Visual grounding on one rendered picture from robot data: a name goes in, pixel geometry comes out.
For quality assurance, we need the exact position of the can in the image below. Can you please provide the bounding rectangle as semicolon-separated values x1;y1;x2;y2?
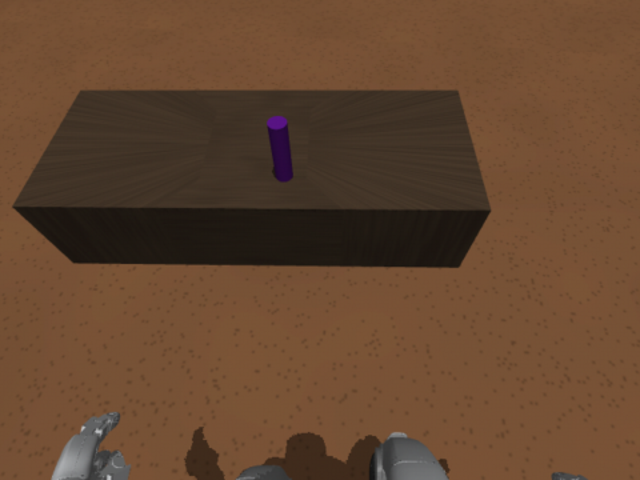
267;116;293;182

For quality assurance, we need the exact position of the left robot hand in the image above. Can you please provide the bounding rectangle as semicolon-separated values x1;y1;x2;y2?
51;412;131;480

